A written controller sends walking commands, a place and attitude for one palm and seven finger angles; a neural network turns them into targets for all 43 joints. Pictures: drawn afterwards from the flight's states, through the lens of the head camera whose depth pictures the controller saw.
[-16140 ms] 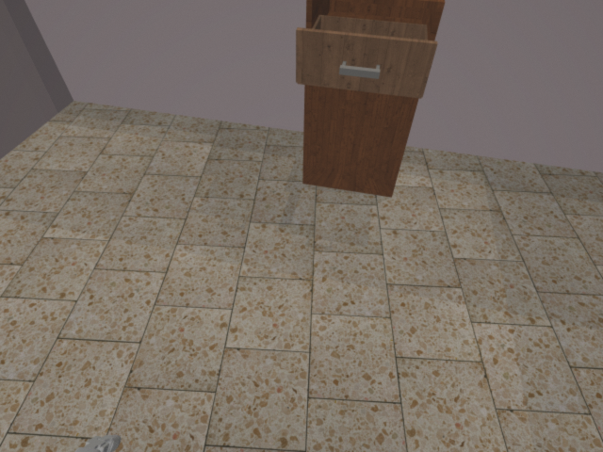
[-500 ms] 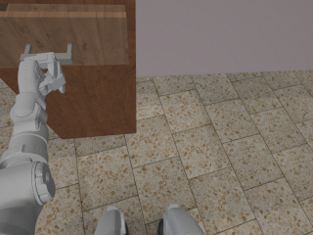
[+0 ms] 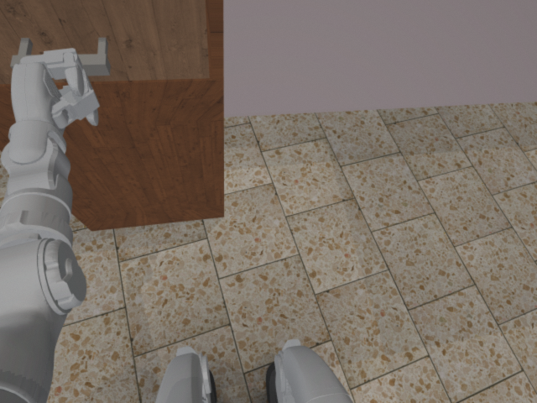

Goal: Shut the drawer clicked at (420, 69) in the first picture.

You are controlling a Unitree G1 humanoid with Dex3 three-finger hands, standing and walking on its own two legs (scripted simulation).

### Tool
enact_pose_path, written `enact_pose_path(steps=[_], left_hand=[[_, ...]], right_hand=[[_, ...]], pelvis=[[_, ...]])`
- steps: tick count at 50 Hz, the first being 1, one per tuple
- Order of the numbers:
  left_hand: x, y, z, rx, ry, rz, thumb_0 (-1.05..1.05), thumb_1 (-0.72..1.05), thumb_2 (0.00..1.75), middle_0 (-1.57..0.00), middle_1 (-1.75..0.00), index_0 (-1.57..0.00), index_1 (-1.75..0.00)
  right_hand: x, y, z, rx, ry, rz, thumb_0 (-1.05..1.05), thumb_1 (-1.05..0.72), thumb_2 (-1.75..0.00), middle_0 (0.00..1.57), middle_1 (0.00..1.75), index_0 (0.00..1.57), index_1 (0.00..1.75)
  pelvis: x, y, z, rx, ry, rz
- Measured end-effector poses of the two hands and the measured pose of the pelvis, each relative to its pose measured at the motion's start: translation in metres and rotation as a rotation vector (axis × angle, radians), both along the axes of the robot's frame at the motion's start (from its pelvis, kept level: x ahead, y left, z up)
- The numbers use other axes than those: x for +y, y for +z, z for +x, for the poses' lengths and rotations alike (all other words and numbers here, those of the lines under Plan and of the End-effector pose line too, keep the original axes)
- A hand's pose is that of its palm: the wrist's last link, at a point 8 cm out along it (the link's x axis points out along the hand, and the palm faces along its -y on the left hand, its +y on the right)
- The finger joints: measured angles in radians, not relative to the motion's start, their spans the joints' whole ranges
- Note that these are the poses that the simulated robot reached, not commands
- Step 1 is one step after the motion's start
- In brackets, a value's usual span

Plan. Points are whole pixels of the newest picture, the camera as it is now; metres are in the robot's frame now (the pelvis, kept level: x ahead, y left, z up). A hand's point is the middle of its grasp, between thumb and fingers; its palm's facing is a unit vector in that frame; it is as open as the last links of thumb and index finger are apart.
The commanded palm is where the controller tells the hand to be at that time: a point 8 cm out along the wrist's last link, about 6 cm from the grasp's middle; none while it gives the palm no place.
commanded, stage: push the drawer shut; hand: left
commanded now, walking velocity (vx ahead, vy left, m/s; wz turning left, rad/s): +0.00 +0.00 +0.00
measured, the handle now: (64, 55) +0.61 +0.23 +0.07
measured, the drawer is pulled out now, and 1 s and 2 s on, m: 0.00 0.00 0.00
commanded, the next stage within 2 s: pull the fist back off the drawer in 0.20 s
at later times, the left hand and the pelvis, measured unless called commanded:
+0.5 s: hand (81, 92) +0.54 +0.20 +0.07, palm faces +0.06 -1.00 -0.04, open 3.3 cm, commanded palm +0.54 +0.22 +0.07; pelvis -0.03 +0.00 -0.02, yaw +0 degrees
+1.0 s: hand (82, 106) +0.52 +0.20 +0.07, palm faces +0.07 -1.00 -0.02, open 3.2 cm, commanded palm +0.50 +0.23 +0.07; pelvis +0.00 +0.01 +0.00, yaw -1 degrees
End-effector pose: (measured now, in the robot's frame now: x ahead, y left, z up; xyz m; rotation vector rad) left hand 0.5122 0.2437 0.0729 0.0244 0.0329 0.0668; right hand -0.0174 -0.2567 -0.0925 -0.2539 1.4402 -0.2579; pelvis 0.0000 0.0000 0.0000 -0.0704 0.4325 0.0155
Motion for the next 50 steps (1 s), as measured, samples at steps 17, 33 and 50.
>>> enact_pose_path(steps=[17,33,50], left_hand=[[0.012,0.001,0.004,0.009,0.001,0.019,0.06,0.66,0.93,-1.40,-1.60,-1.40,-1.60],[0.009,-0.001,0.002,0.008,-0.005,-0.002,0.05,0.72,0.91,-1.40,-1.60,-1.40,-1.60],[0.011,-0.005,-0.016,0.000,0.008,-0.004,0.02,0.87,0.89,-1.40,-1.60,-1.40,-1.60]], right_hand=[[-0.004,-0.002,-0.034,0.036,0.025,-0.044,0.01,-0.91,-0.90,0.20,0.30,0.20,0.30],[0.007,-0.003,-0.051,0.031,0.013,-0.024,0.01,-0.91,-0.90,0.20,0.30,0.20,0.30],[0.015,0.005,0.001,-0.021,0.001,0.027,0.01,-0.91,-0.90,0.20,0.30,0.20,0.30]], pelvis=[[-0.002,-0.014,-0.022,0.032,0.026,-0.026],[0.004,-0.017,-0.033,0.033,0.011,-0.029],[0.011,0.004,0.000,-0.008,-0.009,-0.006]])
